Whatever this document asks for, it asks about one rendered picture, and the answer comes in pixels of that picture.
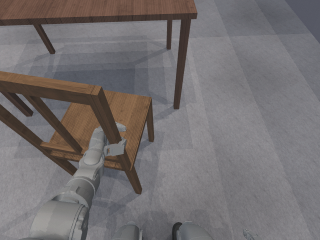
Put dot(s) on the robot right foot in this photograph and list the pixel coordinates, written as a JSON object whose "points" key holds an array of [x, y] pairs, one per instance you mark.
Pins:
{"points": [[175, 228]]}

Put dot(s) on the robot left forearm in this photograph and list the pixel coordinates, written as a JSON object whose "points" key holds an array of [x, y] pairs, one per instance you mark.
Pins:
{"points": [[84, 184]]}

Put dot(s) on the chair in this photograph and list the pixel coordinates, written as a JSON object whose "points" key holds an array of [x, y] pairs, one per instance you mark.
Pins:
{"points": [[90, 107]]}

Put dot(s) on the robot right shin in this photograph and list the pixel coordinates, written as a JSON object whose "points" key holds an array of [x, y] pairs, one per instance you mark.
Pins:
{"points": [[185, 223]]}

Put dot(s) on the robot left hand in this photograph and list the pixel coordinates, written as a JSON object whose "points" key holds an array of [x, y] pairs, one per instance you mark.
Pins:
{"points": [[99, 141]]}

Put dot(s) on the left robot upper arm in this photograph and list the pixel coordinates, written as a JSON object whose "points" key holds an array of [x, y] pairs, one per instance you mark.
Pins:
{"points": [[59, 220]]}

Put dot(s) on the robot right hand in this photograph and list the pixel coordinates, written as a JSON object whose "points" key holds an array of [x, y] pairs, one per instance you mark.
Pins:
{"points": [[249, 235]]}

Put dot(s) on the table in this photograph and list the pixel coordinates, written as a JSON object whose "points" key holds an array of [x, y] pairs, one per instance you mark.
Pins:
{"points": [[43, 12]]}

